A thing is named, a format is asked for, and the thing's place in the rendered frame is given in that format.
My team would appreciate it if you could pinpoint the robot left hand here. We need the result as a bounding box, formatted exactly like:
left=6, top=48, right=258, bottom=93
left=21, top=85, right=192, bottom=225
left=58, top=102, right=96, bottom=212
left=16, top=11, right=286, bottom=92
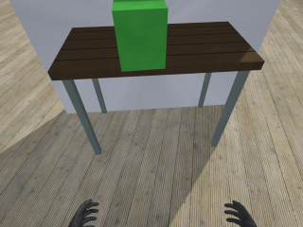
left=68, top=199, right=99, bottom=227

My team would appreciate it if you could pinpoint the table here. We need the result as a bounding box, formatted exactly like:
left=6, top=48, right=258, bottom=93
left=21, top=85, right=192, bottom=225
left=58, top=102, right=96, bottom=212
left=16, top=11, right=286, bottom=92
left=47, top=21, right=265, bottom=155

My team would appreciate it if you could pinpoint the carton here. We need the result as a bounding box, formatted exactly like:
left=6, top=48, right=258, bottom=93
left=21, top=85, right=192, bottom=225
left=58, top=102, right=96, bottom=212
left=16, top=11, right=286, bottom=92
left=112, top=0, right=169, bottom=72

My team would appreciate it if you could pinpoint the robot right hand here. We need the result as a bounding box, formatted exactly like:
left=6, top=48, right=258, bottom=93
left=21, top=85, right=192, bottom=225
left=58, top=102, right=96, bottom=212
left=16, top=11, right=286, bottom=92
left=224, top=200, right=258, bottom=227

